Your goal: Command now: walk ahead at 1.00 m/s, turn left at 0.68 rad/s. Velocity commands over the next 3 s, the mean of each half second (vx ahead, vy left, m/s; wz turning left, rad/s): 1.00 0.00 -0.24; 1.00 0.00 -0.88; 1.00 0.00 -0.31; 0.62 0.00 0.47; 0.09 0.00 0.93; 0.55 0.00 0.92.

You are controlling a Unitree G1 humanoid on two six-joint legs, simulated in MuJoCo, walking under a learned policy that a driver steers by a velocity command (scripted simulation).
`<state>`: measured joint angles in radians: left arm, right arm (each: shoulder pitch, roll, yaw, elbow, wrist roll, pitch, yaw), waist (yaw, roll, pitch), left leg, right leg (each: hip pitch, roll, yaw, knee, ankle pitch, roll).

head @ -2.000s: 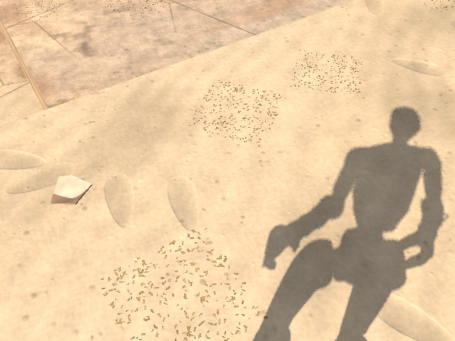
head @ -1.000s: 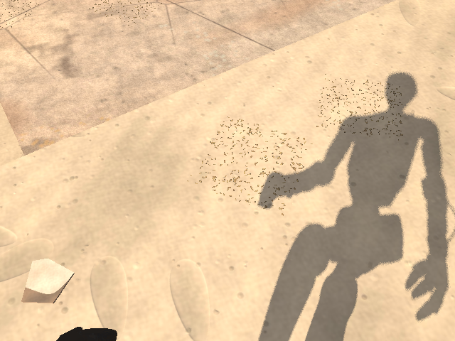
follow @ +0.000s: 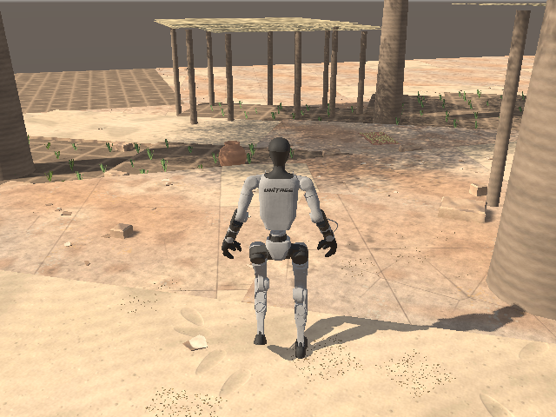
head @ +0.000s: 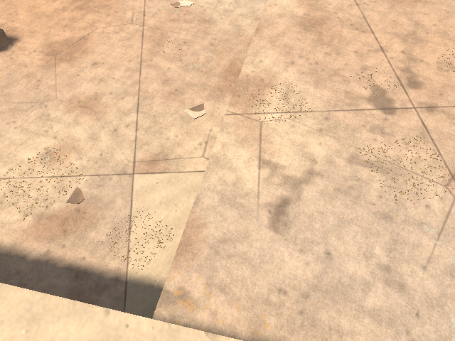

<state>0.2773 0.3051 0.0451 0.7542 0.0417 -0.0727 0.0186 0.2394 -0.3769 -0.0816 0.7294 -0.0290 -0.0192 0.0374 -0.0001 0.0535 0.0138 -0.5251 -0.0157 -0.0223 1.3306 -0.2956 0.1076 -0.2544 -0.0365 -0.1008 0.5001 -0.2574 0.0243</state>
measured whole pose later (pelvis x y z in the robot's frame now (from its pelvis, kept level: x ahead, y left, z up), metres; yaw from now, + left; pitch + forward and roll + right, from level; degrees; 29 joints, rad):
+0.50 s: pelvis +0.45 +0.00 +0.00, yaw -9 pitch +0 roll +2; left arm 0.25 0.33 0.08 0.84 0.01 -0.01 -0.04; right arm 0.40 -0.32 -0.06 0.87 -0.02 -0.11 0.02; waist -0.01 -0.04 0.02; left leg -0.05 -0.02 0.18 0.39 -0.34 0.03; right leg -0.64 -0.10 0.01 1.14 -0.12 -0.08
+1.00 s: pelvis +0.91 -0.16 -0.09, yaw -36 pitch -1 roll -1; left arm 0.44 0.29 0.07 0.93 0.00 -0.07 -0.01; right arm 0.04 -0.22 0.03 0.67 -0.03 -0.07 0.02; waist 0.08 -0.02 0.06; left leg -0.66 0.13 -0.10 0.71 -0.04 -0.06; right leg 0.04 0.20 0.13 0.39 -0.40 -0.17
